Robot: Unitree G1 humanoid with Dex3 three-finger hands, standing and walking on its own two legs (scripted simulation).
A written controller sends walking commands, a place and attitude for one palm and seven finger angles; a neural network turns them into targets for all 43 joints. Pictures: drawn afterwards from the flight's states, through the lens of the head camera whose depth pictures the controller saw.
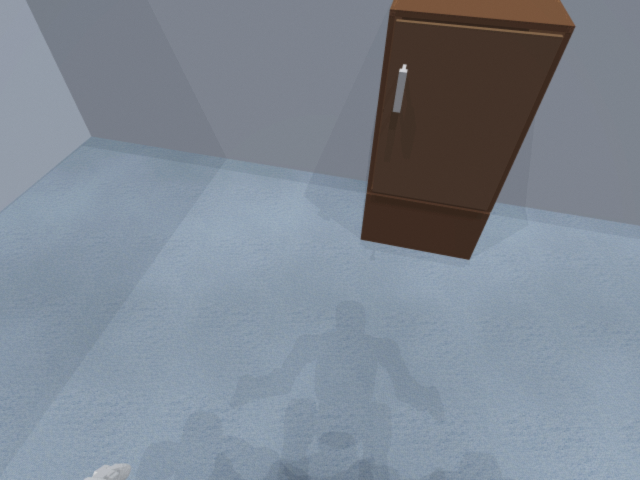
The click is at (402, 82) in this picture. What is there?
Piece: cupboard door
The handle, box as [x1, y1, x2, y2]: [393, 64, 407, 112]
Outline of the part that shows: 405,64 403,64 402,68 399,70 393,111 399,112 407,69 405,68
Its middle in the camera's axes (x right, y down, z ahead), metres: +0.23 -0.44 +1.14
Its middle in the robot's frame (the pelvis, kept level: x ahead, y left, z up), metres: +1.16 -0.18 -0.05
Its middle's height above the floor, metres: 0.72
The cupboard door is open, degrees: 0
